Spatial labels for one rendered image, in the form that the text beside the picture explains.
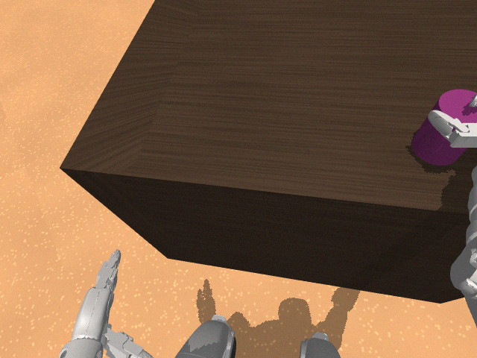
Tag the right robot hand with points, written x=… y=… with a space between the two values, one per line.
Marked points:
x=464 y=135

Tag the can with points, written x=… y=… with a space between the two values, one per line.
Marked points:
x=428 y=144

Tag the left robot arm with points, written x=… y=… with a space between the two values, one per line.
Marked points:
x=82 y=348

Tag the right robot arm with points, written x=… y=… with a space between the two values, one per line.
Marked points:
x=463 y=272

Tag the left robot hand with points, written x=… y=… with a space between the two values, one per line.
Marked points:
x=93 y=316

